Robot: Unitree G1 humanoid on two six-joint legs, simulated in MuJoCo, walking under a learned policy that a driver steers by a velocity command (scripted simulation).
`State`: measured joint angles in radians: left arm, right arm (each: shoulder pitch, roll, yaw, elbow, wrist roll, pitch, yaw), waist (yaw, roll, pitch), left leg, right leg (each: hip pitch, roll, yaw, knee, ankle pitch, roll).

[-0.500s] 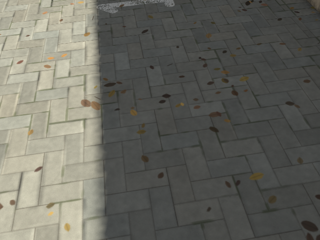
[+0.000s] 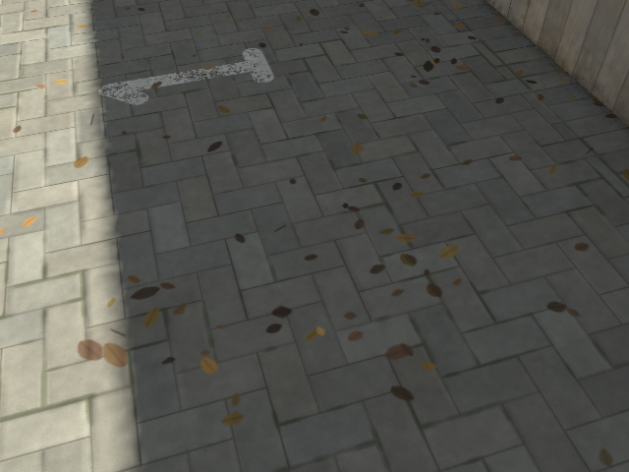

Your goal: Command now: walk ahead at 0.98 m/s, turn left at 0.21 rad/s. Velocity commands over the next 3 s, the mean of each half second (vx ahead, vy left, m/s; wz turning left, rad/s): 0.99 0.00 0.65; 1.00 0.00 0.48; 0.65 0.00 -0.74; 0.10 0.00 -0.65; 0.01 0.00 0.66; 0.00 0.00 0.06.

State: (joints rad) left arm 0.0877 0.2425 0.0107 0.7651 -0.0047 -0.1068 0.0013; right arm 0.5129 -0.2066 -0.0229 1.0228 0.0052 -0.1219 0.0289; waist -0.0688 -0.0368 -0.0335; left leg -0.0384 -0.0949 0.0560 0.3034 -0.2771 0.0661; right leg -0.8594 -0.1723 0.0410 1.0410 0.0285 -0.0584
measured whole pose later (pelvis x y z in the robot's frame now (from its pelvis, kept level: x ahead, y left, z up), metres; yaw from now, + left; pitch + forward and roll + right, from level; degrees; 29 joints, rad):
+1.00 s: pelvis +0.80 +0.23 -0.01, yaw +35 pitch -1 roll +0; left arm 0.12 0.26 0.03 0.73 -0.03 -0.08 -0.02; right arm 0.43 -0.19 -0.03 0.81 -0.01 -0.13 0.01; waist -0.07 -0.05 0.01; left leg 0.04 -0.13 0.06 0.31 -0.34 0.13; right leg -0.84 -0.13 0.07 0.90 0.15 -0.04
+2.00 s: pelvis +1.24 +0.47 -0.01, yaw -10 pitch +2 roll +1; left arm 0.13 0.24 0.02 0.62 0.03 0.05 0.00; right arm 0.24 -0.28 -0.05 0.74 0.01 0.00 0.01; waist -0.06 0.01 0.02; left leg -0.42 0.03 0.03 0.61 -0.32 -0.02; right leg -0.31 -0.02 0.02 0.57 -0.30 -0.01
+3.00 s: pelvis +1.27 +0.52 -0.01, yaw +12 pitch +2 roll +1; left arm 0.23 0.29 0.08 0.68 -0.02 0.00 0.02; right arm 0.10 -0.26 -0.06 0.62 -0.01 0.02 -0.02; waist 0.04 0.00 0.04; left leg -0.38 -0.11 -0.08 0.85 -0.54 -0.01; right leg -0.37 0.03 0.16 0.55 -0.22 0.01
